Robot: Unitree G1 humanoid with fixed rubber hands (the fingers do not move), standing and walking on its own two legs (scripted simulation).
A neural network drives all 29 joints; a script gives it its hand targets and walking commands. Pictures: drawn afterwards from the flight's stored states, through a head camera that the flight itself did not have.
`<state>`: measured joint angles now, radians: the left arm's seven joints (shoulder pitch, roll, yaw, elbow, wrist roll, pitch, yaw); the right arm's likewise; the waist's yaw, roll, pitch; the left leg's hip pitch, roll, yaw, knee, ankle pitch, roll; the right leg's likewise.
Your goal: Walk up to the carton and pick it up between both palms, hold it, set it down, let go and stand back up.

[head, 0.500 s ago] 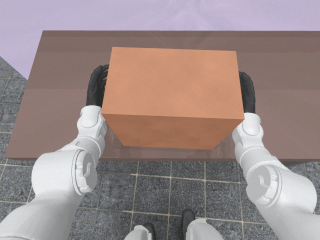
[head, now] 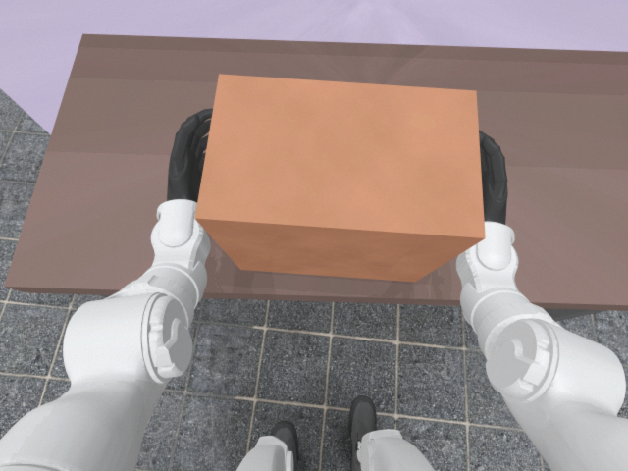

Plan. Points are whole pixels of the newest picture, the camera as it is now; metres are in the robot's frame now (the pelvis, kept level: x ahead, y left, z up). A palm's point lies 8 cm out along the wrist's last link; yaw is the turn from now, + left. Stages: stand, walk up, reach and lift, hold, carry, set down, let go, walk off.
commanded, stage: reach and lift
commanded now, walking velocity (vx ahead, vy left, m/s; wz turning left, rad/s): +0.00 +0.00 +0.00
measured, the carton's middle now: (335, 197) +0.46 -0.01 -0.04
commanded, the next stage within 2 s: none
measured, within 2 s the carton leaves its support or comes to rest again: leaves its support in 1.08 s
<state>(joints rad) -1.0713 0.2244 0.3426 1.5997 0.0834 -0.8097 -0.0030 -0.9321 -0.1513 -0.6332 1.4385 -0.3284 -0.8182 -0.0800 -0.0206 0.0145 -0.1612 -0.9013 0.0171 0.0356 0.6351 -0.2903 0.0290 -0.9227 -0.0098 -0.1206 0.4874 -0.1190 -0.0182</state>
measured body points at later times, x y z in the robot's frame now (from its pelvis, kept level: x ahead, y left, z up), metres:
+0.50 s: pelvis +0.01 +0.00 +0.00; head +0.19 +0.00 +0.41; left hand +0.48 +0.18 +0.00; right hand +0.46 -0.20 -0.01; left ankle -0.03 +0.09 -0.71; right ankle +0.03 -0.12 -0.71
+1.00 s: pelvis +0.00 +0.01 +0.01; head +0.12 +0.01 +0.44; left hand +0.42 +0.19 +0.00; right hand +0.41 -0.19 -0.01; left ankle -0.03 +0.09 -0.71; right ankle +0.03 -0.12 -0.71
